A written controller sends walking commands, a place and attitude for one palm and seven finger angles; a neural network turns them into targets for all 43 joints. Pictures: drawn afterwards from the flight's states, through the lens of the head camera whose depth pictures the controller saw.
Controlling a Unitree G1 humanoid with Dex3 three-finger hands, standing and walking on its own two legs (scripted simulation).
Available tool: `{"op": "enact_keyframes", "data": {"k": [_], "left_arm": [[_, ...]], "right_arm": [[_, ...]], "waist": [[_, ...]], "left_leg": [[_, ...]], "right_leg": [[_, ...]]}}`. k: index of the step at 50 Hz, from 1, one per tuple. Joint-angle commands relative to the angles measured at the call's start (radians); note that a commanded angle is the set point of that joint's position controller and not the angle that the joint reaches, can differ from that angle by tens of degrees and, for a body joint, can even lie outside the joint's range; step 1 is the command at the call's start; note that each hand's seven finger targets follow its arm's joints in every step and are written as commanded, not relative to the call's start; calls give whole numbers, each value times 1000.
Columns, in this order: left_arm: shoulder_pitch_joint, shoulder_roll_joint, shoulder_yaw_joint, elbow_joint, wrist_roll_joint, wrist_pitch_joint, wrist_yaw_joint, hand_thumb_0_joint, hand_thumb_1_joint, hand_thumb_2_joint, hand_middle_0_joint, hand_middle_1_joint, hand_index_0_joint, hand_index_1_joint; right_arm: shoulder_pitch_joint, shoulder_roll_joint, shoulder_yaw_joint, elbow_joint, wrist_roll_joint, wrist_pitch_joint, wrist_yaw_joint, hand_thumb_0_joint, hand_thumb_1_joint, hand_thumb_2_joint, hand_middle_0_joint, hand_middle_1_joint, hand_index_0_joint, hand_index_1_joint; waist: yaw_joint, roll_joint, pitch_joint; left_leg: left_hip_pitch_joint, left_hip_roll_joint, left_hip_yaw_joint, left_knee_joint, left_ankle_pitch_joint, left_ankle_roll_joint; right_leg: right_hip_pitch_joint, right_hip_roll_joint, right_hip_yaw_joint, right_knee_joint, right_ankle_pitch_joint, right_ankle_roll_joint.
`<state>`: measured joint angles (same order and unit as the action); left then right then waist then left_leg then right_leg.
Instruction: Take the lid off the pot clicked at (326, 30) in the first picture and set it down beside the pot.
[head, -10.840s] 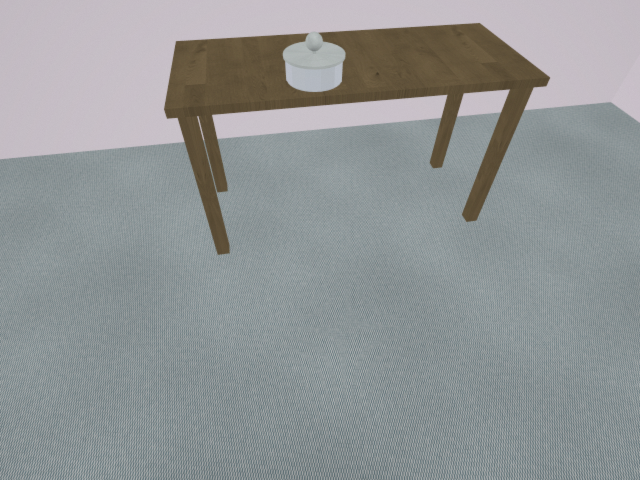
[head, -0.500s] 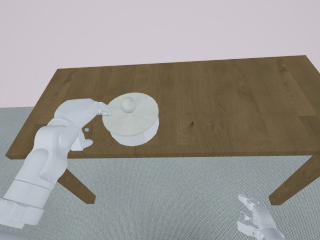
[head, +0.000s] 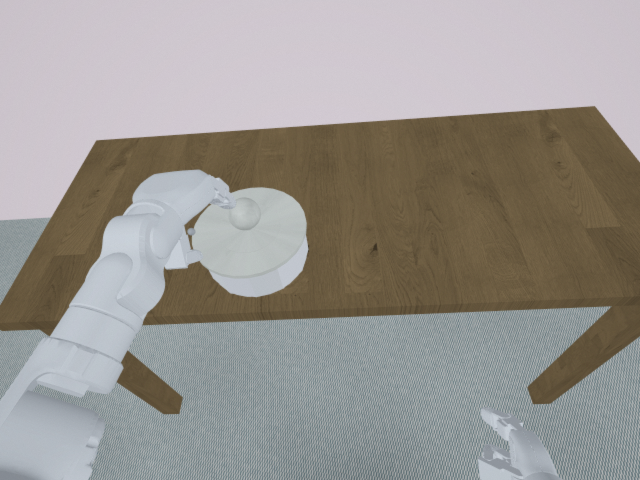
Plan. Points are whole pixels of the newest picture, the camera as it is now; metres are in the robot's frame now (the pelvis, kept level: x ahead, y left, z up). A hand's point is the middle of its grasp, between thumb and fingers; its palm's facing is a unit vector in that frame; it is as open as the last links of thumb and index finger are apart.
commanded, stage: move the open hand above the knob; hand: left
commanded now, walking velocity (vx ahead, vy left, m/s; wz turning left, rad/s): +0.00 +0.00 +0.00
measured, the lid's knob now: (244, 213) +0.49 +0.15 +0.02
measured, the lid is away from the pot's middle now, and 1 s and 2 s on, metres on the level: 0.00 0.00 0.00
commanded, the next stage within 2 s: lower the open fingers around the knob in 1.26 s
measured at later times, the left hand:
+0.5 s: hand (225, 193) +0.46 +0.16 +0.10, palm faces -0.33 -0.06 -0.94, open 10.4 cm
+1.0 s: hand (224, 187) +0.47 +0.16 +0.10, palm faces -0.32 -0.08 -0.95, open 10.4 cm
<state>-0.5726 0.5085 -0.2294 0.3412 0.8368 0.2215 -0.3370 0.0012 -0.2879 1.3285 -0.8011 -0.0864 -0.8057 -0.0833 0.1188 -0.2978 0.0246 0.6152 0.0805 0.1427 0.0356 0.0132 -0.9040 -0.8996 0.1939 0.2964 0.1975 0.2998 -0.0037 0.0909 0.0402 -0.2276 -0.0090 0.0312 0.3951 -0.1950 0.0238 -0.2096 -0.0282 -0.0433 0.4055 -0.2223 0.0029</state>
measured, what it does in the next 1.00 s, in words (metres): stands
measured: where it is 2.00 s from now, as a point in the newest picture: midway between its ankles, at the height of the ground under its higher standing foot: outside the picture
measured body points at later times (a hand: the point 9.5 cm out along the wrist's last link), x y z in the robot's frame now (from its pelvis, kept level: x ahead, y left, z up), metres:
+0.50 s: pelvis +0.01 +0.00 +0.00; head +0.05 -0.03 +0.44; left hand +0.47 +0.16 +0.16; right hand +0.12 -0.25 -0.14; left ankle +0.01 +0.11 -0.74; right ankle -0.01 -0.12 -0.74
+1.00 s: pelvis +0.02 +0.01 +0.00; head +0.06 -0.02 +0.44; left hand +0.49 +0.16 +0.15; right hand +0.12 -0.25 -0.14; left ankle +0.01 +0.11 -0.74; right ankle -0.01 -0.12 -0.74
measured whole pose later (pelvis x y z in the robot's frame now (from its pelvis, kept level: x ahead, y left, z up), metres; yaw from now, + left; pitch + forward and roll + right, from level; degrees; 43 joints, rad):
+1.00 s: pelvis +0.02 +0.01 +0.00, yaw -1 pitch +6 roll +0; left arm -0.87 0.43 -0.26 0.74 0.88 0.25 -0.29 0.00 -0.29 1.33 -0.80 -0.09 -0.80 -0.08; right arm 0.21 -0.29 0.00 0.66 0.08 0.14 0.02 0.01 -0.90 -0.90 0.19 0.30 0.20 0.30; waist -0.06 0.07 -0.02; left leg -0.30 -0.01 0.05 0.42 -0.23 0.03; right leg -0.28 -0.03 -0.02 0.42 -0.24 0.01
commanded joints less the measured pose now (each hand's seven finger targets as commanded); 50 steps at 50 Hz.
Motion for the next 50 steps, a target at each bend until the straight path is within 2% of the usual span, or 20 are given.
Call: {"op": "enact_keyframes", "data": {"k": [1,3,6,9,14,16,17,18,21,23,25,27,28,29,31,35,41,43,45,50], "left_arm": [[-483,191,94,-161,19,7,38,0,-297,1326,-791,-81,-791,-81],[-503,238,141,-120,30,11,39,0,-297,1326,-791,-81,-791,-81],[-534,165,75,-76,19,13,41,0,-297,1326,-791,-81,-791,-81],[-604,152,62,14,27,19,46,0,-297,1326,-791,-81,-791,-81],[-700,196,100,53,37,7,62,0,-297,1326,-791,-81,-791,-81],[-694,137,58,146,37,12,64,0,-297,1326,-791,-81,-791,-81],[-709,150,72,174,43,14,64,0,-297,1326,-791,-81,-791,-81],[-711,183,105,177,45,10,64,0,-297,1326,-791,-81,-791,-81],[-758,134,55,167,43,7,67,0,-297,1326,-791,-81,-791,-81],[-772,175,97,249,57,7,69,0,-297,1326,-791,-81,-791,-81],[-842,146,64,191,55,0,74,0,-297,1326,-791,-81,-791,-81],[-837,158,84,207,59,1,84,0,-297,1326,-791,-81,-791,-81],[-805,159,96,259,60,5,86,0,-297,1326,-791,-81,-791,-81],[-789,119,61,276,51,9,86,0,-297,1326,-791,-81,-791,-81],[-758,118,61,320,54,15,91,0,-297,1326,-791,-81,-791,-81],[-809,185,110,251,66,12,99,0,-297,1326,-791,-81,-791,-81],[-770,128,68,252,50,27,98,0,-297,1326,-791,-81,-791,-81],[-784,166,100,268,62,28,94,0,-297,1326,-791,-81,-791,-81],[-815,156,79,171,56,18,91,0,-297,1326,-791,-81,-791,-81],[-794,137,64,215,50,24,80,0,-297,1326,-791,-81,-791,-81]], "right_arm": [[-83,-108,-43,-139,1,-39,-3,0,-900,-900,200,300,200,300],[-65,-119,-46,-128,0,-41,-2,0,-900,-900,200,300,200,300],[-56,-109,-46,-123,2,-38,-5,0,-900,-900,200,300,200,300],[-28,-117,-48,-99,6,-30,-7,0,-900,-900,200,300,200,300],[2,-116,-52,-89,-3,-38,-16,0,-900,-900,200,300,200,300],[13,-113,-51,-75,0,-34,-15,0,-900,-900,200,300,200,300],[25,-120,-53,-64,1,-33,-15,0,-900,-900,200,300,200,300],[26,-126,-54,-69,-1,-34,-15,0,-900,-900,200,300,200,300],[32,-115,-58,-71,-3,-35,-16,0,-900,-900,200,300,200,300],[60,-127,-58,-51,-3,-33,-20,0,-900,-900,200,300,200,300],[60,-122,-62,-58,-6,-36,-17,0,-900,-900,200,300,200,300],[73,-122,-67,-53,-9,-40,-16,0,-900,-900,200,300,200,300],[82,-124,-65,-49,-10,-40,-18,0,-900,-900,200,300,200,300],[80,-123,-65,-45,-6,-35,-17,0,-900,-900,200,300,200,300],[76,-126,-62,-47,-3,-34,-14,0,-900,-900,200,300,200,300],[77,-125,-65,-59,-9,-39,-18,0,-900,-900,200,300,200,300],[70,-119,-68,-60,-5,-39,-19,0,-900,-900,200,300,200,300],[75,-127,-67,-54,-5,-37,-21,0,-900,-900,200,300,200,300],[60,-120,-68,-72,-5,-40,-19,0,-900,-900,200,300,200,300],[60,-124,-64,-60,0,-30,-16,0,-900,-900,200,300,200,300]], "waist": [[-11,-62,-387],[-11,-77,-398],[-22,-70,-387],[-37,-107,-363],[-36,-90,-454],[-45,-110,-407],[-46,-132,-406],[-39,-127,-421],[-51,-83,-442],[-54,-137,-429],[-58,-86,-475],[-56,-86,-489],[-54,-127,-478],[-59,-117,-452],[-52,-120,-426],[-46,-115,-501],[-53,-104,-479],[-51,-137,-463],[-52,-90,-522],[-59,-102,-449]], "left_leg": [[167,-38,-29,-3,286,41],[175,-37,-31,1,290,43],[165,-37,-30,5,285,43],[144,-37,-29,1,243,42],[165,-36,-32,16,286,48],[140,-35,-26,14,271,47],[132,-36,-24,10,261,46],[130,-36,-24,9,269,47],[150,-34,-20,26,305,50],[125,-33,-23,19,294,49],[154,-33,-27,26,318,50],[171,-29,-30,36,344,51],[147,-29,-30,35,355,50],[137,-29,-19,36,352,50],[111,-30,-16,29,331,48],[133,-33,-20,37,357,55],[150,-28,-17,42,376,57],[130,-31,-12,36,349,58],[174,-32,-21,44,379,59],[162,-28,-26,37,357,51]], "right_leg": [[88,58,3,-16,297,-37],[78,66,3,-25,297,-39],[65,60,0,-13,298,-37],[39,64,-4,-18,265,-36],[72,61,9,-3,313,-38],[41,61,1,-2,307,-36],[36,62,0,-8,305,-34],[47,63,4,-9,311,-36],[46,57,9,5,348,-36],[40,64,4,-5,343,-35],[41,59,11,8,365,-36],[33,60,12,10,374,-37],[45,64,9,8,386,-37],[42,60,8,14,397,-33],[36,60,5,15,382,-32],[77,56,18,16,422,-32],[51,57,12,14,419,-30],[50,60,10,3,413,-30],[62,56,18,13,427,-30],[17,62,2,7,382,-30]]}}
